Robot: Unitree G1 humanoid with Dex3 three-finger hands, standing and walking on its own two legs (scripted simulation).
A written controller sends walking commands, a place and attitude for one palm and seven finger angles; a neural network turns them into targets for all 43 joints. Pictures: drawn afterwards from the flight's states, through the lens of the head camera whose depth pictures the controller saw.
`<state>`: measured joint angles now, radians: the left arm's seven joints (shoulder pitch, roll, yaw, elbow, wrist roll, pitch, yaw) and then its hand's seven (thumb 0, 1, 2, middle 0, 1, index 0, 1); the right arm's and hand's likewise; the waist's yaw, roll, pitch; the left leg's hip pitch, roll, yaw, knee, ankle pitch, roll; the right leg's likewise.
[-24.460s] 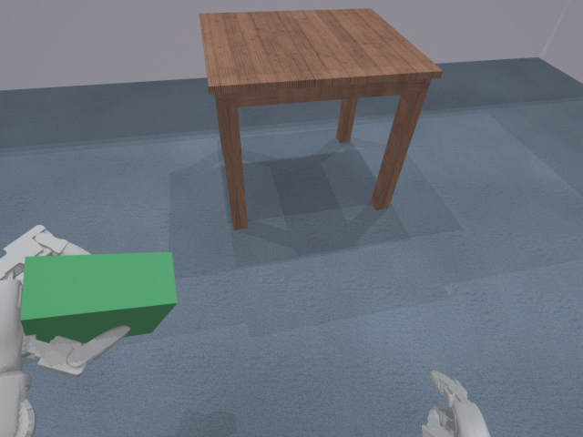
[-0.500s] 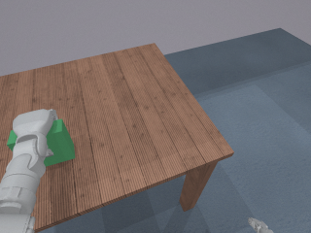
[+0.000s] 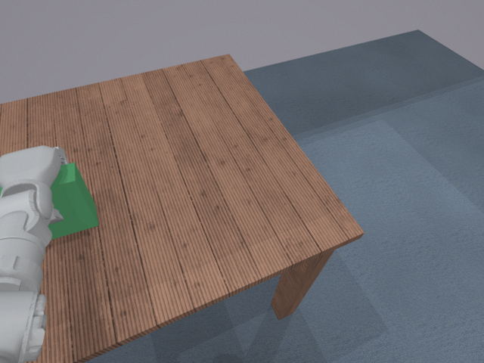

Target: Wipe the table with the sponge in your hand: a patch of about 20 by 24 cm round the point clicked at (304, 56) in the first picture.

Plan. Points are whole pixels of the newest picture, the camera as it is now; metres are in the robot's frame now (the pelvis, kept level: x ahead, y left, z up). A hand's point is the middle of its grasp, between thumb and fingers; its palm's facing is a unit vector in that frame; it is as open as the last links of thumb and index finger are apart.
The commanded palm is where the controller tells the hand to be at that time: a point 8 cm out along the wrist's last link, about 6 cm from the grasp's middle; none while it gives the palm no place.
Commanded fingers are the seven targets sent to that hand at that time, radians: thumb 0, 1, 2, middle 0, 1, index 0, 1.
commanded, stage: slide across to the middle lane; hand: left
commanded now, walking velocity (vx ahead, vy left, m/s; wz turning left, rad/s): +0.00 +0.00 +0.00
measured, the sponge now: (53, 212) +0.37 +0.37 -0.01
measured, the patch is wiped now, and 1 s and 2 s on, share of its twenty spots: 0.65 0.65 0.90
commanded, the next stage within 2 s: wipe back along the middle lane in 0.70 s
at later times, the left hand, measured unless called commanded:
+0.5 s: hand (69, 177) +0.41 +0.33 +0.05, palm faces -0.08 -0.01 -1.00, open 9.8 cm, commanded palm +0.39 +0.30 +0.10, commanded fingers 0.00 0.10 1.30 -1.20 -1.60 -1.20 -1.60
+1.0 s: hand (95, 171) +0.42 +0.29 +0.05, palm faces -0.10 -0.03 -0.99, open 9.9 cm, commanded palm +0.39 +0.27 +0.10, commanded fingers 0.00 0.10 1.30 -1.20 -1.60 -1.20 -1.60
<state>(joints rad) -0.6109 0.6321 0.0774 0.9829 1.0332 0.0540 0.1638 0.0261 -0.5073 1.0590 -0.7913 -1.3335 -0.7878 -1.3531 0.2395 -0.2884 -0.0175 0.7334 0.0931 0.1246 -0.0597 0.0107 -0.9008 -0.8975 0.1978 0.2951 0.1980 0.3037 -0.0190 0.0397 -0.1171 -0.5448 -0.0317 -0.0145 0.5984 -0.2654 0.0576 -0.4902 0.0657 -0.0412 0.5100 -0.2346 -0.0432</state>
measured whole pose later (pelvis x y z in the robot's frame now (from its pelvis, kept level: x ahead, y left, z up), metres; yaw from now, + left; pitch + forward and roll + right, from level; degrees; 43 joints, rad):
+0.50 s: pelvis +0.02 +0.02 +0.00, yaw +1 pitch +10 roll -2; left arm -0.63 0.48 -0.09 0.87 1.00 0.20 0.19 0.01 -0.49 1.06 -0.76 -1.37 -0.76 -1.39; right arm 0.18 -0.25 -0.02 0.74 0.09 0.14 -0.04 0.01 -0.90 -0.90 0.20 0.30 0.20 0.30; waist 0.01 0.05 -0.10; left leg -0.46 -0.07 -0.02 0.55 -0.27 0.08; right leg -0.41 0.03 -0.04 0.48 -0.25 -0.02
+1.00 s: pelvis +0.03 -0.01 +0.01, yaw +0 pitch +10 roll -1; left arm -0.57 0.45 -0.07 0.81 0.98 0.28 0.18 0.00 -0.49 1.06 -0.75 -1.38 -0.75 -1.39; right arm 0.19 -0.29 -0.02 0.73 0.08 0.17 -0.04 0.01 -0.90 -0.90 0.20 0.29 0.20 0.30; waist 0.00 0.05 -0.11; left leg -0.40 -0.03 -0.01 0.50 -0.28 0.05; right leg -0.36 0.06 -0.02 0.43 -0.25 -0.05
